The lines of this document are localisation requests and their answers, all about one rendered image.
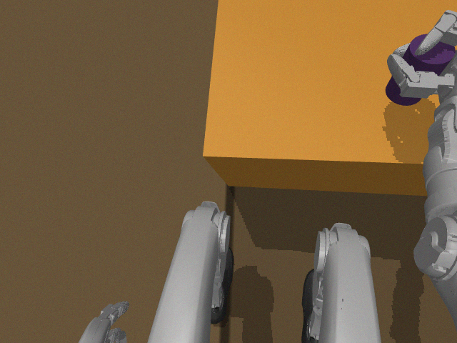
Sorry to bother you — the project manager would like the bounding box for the right robot arm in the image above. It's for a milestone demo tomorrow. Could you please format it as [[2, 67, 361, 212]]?
[[413, 95, 457, 331]]

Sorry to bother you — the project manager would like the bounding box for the left robot foot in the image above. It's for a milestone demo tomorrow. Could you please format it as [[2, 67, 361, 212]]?
[[211, 247, 233, 324]]

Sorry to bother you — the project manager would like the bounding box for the can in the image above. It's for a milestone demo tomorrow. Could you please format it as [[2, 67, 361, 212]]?
[[386, 34, 456, 106]]

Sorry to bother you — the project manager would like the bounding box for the right robot hand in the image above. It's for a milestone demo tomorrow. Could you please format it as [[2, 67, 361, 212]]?
[[387, 10, 457, 104]]

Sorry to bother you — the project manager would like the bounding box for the left robot hand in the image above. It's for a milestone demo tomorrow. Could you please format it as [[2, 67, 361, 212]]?
[[79, 301, 129, 343]]

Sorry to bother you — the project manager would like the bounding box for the right robot foot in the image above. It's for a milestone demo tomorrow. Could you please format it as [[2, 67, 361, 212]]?
[[301, 269, 318, 343]]

